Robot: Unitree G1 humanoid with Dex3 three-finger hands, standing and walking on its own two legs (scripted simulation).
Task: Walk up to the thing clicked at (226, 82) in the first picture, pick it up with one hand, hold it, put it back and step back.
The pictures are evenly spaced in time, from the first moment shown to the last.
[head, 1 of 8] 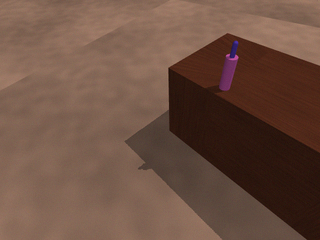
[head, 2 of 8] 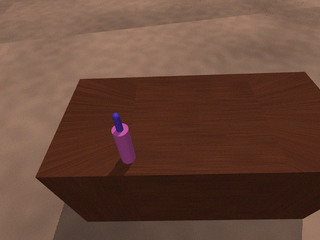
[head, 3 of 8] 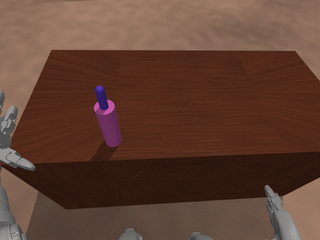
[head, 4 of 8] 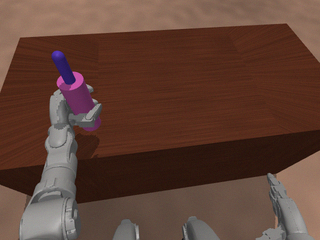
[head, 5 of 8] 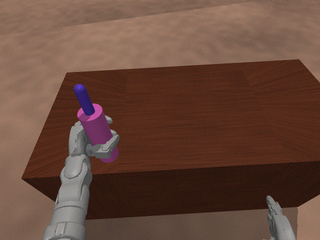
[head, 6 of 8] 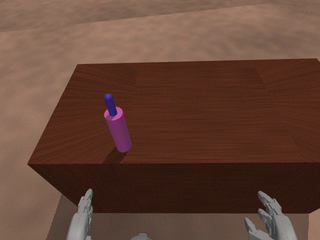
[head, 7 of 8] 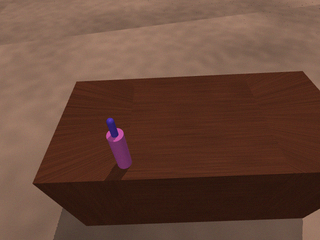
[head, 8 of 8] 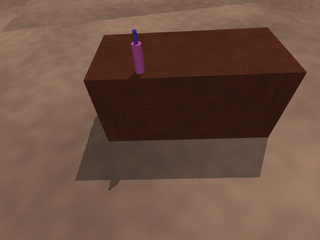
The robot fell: no
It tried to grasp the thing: yes
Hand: left
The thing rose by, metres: 0.23
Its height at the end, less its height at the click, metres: +0.00
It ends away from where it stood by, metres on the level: 0.01
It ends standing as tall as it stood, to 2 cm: yes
